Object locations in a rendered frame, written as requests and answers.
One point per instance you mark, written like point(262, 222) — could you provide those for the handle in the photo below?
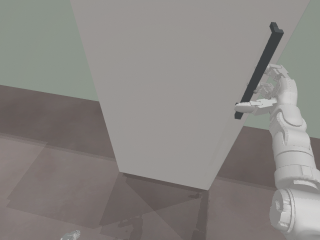
point(265, 58)

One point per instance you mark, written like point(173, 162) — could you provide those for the right robot hand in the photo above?
point(284, 92)

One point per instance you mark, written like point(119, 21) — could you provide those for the left robot hand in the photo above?
point(74, 235)

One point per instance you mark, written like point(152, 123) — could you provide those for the right robot forearm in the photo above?
point(293, 155)

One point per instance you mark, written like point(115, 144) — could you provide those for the fridge door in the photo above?
point(168, 74)

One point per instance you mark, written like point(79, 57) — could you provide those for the robot right upper arm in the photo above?
point(296, 214)

